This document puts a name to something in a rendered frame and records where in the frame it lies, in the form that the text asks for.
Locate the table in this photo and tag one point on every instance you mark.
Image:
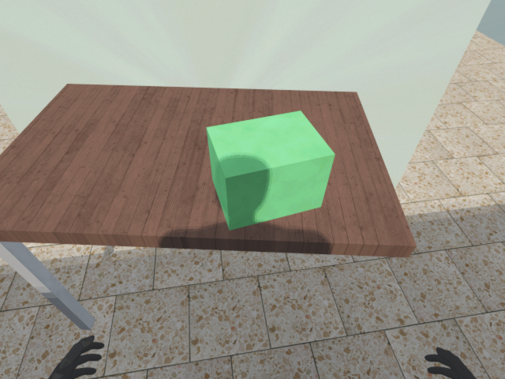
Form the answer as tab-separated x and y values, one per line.
127	165

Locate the robot right hand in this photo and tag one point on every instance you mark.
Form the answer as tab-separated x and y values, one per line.
457	369

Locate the carton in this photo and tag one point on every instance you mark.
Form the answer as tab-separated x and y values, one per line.
267	168

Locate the robot left hand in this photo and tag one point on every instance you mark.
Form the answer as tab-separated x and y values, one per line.
66	369

